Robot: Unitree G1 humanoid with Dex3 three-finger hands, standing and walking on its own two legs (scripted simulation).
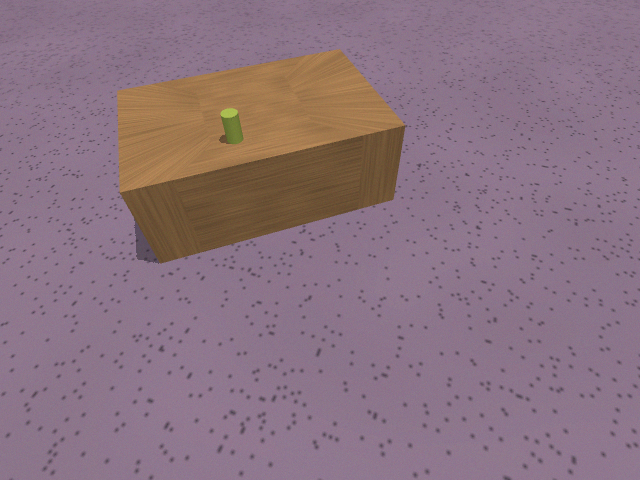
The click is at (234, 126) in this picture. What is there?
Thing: squat round
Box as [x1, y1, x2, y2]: [220, 108, 242, 143]
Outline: 228,108 220,113 227,141 230,143 238,143 242,140 242,134 237,111 233,108
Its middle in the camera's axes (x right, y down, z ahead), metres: -0.32 -0.41 +1.41
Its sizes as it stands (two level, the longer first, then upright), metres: 0.061 0.061 0.110
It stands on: a support 0.39 m high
